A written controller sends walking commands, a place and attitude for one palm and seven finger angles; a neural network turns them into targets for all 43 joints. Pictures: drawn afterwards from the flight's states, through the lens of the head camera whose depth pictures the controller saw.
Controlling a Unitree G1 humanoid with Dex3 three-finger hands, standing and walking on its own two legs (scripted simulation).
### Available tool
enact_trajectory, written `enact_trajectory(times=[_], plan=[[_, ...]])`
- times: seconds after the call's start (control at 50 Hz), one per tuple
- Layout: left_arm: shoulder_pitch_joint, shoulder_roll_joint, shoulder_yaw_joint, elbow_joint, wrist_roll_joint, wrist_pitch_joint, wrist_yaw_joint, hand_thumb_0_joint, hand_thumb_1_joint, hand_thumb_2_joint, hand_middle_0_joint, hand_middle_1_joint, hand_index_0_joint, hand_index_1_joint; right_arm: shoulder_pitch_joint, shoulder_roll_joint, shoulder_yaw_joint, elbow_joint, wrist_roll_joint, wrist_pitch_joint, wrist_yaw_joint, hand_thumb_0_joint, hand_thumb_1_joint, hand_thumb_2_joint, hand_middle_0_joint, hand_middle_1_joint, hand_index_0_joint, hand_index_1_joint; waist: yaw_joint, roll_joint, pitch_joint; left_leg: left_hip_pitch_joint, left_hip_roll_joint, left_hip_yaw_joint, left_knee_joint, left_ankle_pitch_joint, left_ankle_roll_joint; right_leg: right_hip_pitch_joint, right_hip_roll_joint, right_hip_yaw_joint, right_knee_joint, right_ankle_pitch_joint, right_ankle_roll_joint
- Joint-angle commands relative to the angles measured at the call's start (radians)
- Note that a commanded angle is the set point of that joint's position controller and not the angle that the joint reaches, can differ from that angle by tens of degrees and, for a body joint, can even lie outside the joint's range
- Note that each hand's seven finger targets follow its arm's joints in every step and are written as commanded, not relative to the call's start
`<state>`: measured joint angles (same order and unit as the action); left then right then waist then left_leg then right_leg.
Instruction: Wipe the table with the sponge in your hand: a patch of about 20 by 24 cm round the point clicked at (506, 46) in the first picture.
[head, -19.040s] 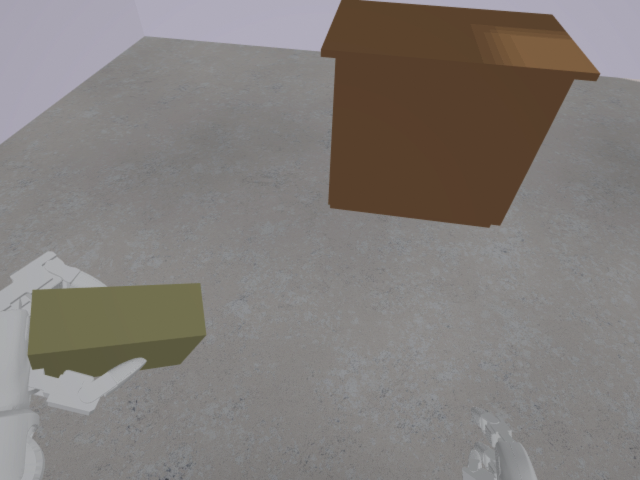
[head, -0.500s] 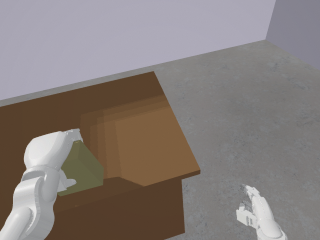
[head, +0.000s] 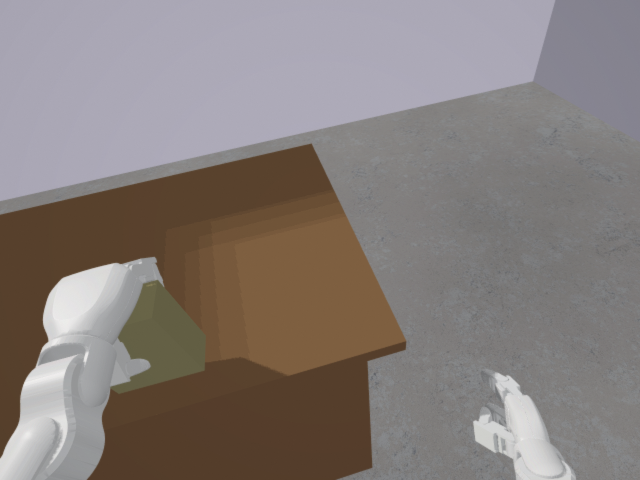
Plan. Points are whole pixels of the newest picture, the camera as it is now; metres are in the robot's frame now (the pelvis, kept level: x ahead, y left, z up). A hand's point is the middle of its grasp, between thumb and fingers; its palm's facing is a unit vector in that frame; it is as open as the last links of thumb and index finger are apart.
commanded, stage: move the sponge above the wiping area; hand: left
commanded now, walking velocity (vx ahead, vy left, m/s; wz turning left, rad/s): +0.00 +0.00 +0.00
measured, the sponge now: (146, 349) +0.22 +0.27 +0.07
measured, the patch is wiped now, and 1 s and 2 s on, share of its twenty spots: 0.00 0.00 0.00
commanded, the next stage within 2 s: lower the sponge onto the table in 0.42 s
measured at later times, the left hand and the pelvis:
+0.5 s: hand (137, 313) +0.23 +0.25 +0.14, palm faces +0.11 -0.11 -0.99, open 9.5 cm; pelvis +0.00 +0.00 +0.00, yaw -1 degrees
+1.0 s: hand (135, 320) +0.22 +0.26 +0.13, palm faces +0.08 -0.09 -0.99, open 9.5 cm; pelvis +0.00 -0.01 +0.00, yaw +0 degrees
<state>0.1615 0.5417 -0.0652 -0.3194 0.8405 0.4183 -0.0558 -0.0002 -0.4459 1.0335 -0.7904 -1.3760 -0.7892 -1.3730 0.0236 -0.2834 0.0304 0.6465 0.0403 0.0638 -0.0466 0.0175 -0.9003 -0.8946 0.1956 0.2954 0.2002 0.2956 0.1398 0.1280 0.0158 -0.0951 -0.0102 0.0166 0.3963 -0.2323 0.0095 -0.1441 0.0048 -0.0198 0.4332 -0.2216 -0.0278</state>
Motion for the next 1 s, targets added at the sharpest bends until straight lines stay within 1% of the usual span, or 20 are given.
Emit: enact_trajectory(times=[0.0,0.04,0.06,0.14,0.16,0.24,0.28,0.34,0.36,0.44,0.46,0.54,0.6,0.64,0.66,0.74,0.76,0.84,0.86,0.98], plan=[[-0.25,0.234,0.181,-0.22,0.04,-0.028,0.059,0.0,0.1,1.3,-1.2,-1.6,-1.2,-1.6,-0.215,-0.072,-0.035,-0.18,-0.003,-0.06,-0.006,0.0,-0.9,-0.9,0.2,0.3,0.2,0.3,-0.003,-0.053,-0.205,0.002,-0.021,-0.049,-0.05,0.264,0.035,0.105,0.011,0.077,-0.061,0.168,-0.042],[-0.22,0.269,0.224,-0.227,0.041,-0.016,0.065,0.0,0.1,1.3,-1.2,-1.6,-1.2,-1.6,-0.245,-0.071,-0.031,-0.181,-0.001,-0.061,-0.001,0.0,-0.9,-0.9,0.2,0.3,0.2,0.3,0.011,-0.042,-0.195,0.003,-0.025,-0.057,-0.049,0.263,0.034,0.096,0.023,0.112,-0.067,0.157,-0.053],[-0.233,0.194,0.155,-0.233,0.033,-0.014,0.062,0.0,0.1,1.3,-1.2,-1.6,-1.2,-1.6,-0.227,-0.062,-0.028,-0.187,-0.001,-0.061,0.002,0.0,-0.9,-0.9,0.2,0.3,0.2,0.3,-0.003,-0.052,-0.198,-0.004,-0.02,-0.041,-0.048,0.262,0.034,0.102,0.009,0.069,-0.059,0.159,-0.041],[-0.258,0.224,0.173,-0.21,0.037,0.022,0.056,0.0,0.1,1.3,-1.2,-1.6,-1.2,-1.6,-0.271,-0.071,-0.022,-0.182,0.005,-0.052,0.001,0.0,-0.9,-0.9,0.2,0.3,0.2,0.3,0.001,-0.043,-0.153,-0.017,-0.02,-0.056,-0.067,0.214,0.029,0.07,0.024,0.104,-0.078,0.099,-0.051],[-0.28,0.177,0.123,-0.217,0.034,0.019,0.053,0.0,0.1,1.3,-1.2,-1.6,-1.2,-1.6,-0.241,-0.067,-0.023,-0.185,0.004,-0.054,0.003,0.0,-0.9,-0.9,0.2,0.3,0.2,0.3,-0.011,-0.045,-0.178,-0.017,-0.018,-0.043,-0.065,0.22,0.03,0.086,0.012,0.065,-0.065,0.111,-0.041],[-0.268,0.203,0.138,-0.238,0.048,0.032,0.04,0.0,0.1,1.3,-1.2,-1.6,-1.2,-1.6,-0.278,-0.07,-0.018,-0.192,0.002,-0.049,0.001,0.0,-0.9,-0.9,0.2,0.3,0.2,0.3,0.002,-0.053,-0.18,-0.005,-0.021,-0.059,-0.07,0.22,0.034,0.084,0.026,0.103,-0.074,0.111,-0.051],[-0.282,0.177,0.107,-0.227,0.049,0.024,0.041,0.0,0.1,1.3,-1.2,-1.6,-1.2,-1.6,-0.239,-0.069,-0.022,-0.186,0.0,-0.046,0.005,0.0,-0.9,-0.9,0.2,0.3,0.2,0.3,-0.007,-0.062,-0.191,-0.007,-0.017,-0.054,-0.071,0.238,0.032,0.099,0.017,0.071,-0.064,0.131,-0.044],[-0.25,0.233,0.17,-0.255,0.057,0.033,0.048,0.0,0.1,1.3,-1.2,-1.6,-1.2,-1.6,-0.273,-0.069,-0.02,-0.194,0.0,-0.039,0.009,0.0,-0.9,-0.9,0.2,0.3,0.2,0.3,0.012,-0.06,-0.193,-0.006,-0.02,-0.061,-0.068,0.239,0.034,0.102,0.031,0.112,-0.067,0.129,-0.056],[-0.277,0.172,0.115,-0.243,0.054,0.031,0.05,0.0,0.1,1.3,-1.2,-1.6,-1.2,-1.6,-0.243,-0.06,-0.017,-0.195,0.0,-0.039,0.012,0.0,-0.9,-0.9,0.2,0.3,0.2,0.3,-0.003,-0.085,-0.203,-0.011,-0.018,-0.042,-0.063,0.247,0.034,0.11,0.016,0.071,-0.055,0.142,-0.045],[-0.242,0.236,0.186,-0.248,0.045,0.045,0.059,0.0,0.1,1.3,-1.2,-1.6,-1.2,-1.6,-0.272,-0.068,-0.019,-0.193,0.002,-0.027,0.015,0.0,-0.9,-0.9,0.2,0.3,0.2,0.3,0.013,-0.051,-0.187,-0.011,-0.02,-0.055,-0.067,0.239,0.031,0.101,0.03,0.116,-0.069,0.128,-0.056],[-0.262,0.175,0.128,-0.25,0.039,0.042,0.056,0.0,0.1,1.3,-1.2,-1.6,-1.2,-1.6,-0.252,-0.06,-0.017,-0.196,0.004,-0.029,0.017,0.0,-0.9,-0.9,0.2,0.3,0.2,0.3,-0.001,-0.053,-0.193,-0.015,-0.018,-0.038,-0.063,0.243,0.031,0.106,0.017,0.076,-0.058,0.136,-0.046],[-0.204,0.206,0.162,-0.266,0.031,0.05,0.05,0.0,0.1,1.3,-1.2,-1.6,-1.2,-1.6,-0.27,-0.067,-0.021,-0.202,0.004,-0.029,0.016,0.0,-0.9,-0.9,0.2,0.3,0.2,0.3,0.01,-0.044,-0.187,-0.011,-0.021,-0.052,-0.06,0.239,0.034,0.099,0.027,0.113,-0.065,0.142,-0.052],[-0.209,0.203,0.152,-0.225,0.025,0.049,0.043,0.0,0.1,1.3,-1.2,-1.6,-1.2,-1.6,-0.238,-0.073,-0.025,-0.19,0.004,-0.024,0.011,0.0,-0.9,-0.9,0.2,0.3,0.2,0.3,-0.007,-0.09,-0.153,-0.029,-0.021,-0.044,-0.059,0.216,0.036,0.088,0.014,0.092,-0.072,0.13,-0.04],[-0.244,0.225,0.159,-0.262,0.04,0.05,0.04,0.0,0.1,1.3,-1.2,-1.6,-1.2,-1.6,-0.27,-0.073,-0.019,-0.201,0.006,-0.03,0.007,0.0,-0.9,-0.9,0.2,0.3,0.2,0.3,-0.001,-0.044,-0.163,-0.017,-0.025,-0.05,-0.058,0.202,0.037,0.075,0.025,0.123,-0.075,0.1,-0.05],[-0.246,0.193,0.133,-0.254,0.033,0.042,0.041,0.0,0.1,1.3,-1.2,-1.6,-1.2,-1.6,-0.237,-0.068,-0.021,-0.204,0.005,-0.036,0.006,0.0,-0.9,-0.9,0.2,0.3,0.2,0.3,-0.007,-0.067,-0.183,-0.021,-0.024,-0.039,-0.052,0.213,0.039,0.094,0.013,0.084,-0.061,0.111,-0.04],[-0.265,0.257,0.181,-0.228,0.049,0.037,0.04,0.0,0.1,1.3,-1.2,-1.6,-1.2,-1.6,-0.262,-0.076,-0.024,-0.193,0.004,-0.039,-0.004,0.0,-0.9,-0.9,0.2,0.3,0.2,0.3,0.002,-0.063,-0.174,-0.012,-0.03,-0.054,-0.056,0.192,0.039,0.08,0.023,0.127,-0.08,0.085,-0.048],[-0.302,0.212,0.135,-0.222,0.052,0.029,0.04,0.0,0.1,1.3,-1.2,-1.6,-1.2,-1.6,-0.237,-0.069,-0.022,-0.192,0.005,-0.044,-0.004,0.0,-0.9,-0.9,0.2,0.3,0.2,0.3,-0.013,-0.074,-0.189,-0.012,-0.03,-0.037,-0.047,0.205,0.04,0.089,0.013,0.097,-0.068,0.103,-0.04],[-0.241,0.248,0.189,-0.217,0.043,0.015,0.043,0.0,0.1,1.3,-1.2,-1.6,-1.2,-1.6,-0.25,-0.073,-0.028,-0.189,0.003,-0.05,-0.001,0.0,-0.9,-0.9,0.2,0.3,0.2,0.3,0.006,-0.058,-0.195,-0.004,-0.031,-0.053,-0.05,0.22,0.039,0.097,0.024,0.126,-0.073,0.125,-0.05],[-0.235,0.202,0.148,-0.205,0.041,0.014,0.041,0.0,0.1,1.3,-1.2,-1.6,-1.2,-1.6,-0.23,-0.067,-0.026,-0.19,0.003,-0.051,0.001,0.0,-0.9,-0.9,0.2,0.3,0.2,0.3,-0.004,-0.076,-0.19,-0.015,-0.03,-0.038,-0.045,0.226,0.039,0.1,0.012,0.09,-0.064,0.134,-0.04],[-0.237,0.244,0.19,-0.139,0.04,0.021,0.047,0.0,0.1,1.3,-1.2,-1.6,-1.2,-1.6,-0.222,-0.08,-0.029,-0.176,0.004,-0.044,0.0,0.0,-0.9,-0.9,0.2,0.3,0.2,0.3,-0.008,-0.093,-0.163,-0.04,-0.029,-0.04,-0.05,0.188,0.036,0.088,0.014,0.105,-0.076,0.099,-0.039]])
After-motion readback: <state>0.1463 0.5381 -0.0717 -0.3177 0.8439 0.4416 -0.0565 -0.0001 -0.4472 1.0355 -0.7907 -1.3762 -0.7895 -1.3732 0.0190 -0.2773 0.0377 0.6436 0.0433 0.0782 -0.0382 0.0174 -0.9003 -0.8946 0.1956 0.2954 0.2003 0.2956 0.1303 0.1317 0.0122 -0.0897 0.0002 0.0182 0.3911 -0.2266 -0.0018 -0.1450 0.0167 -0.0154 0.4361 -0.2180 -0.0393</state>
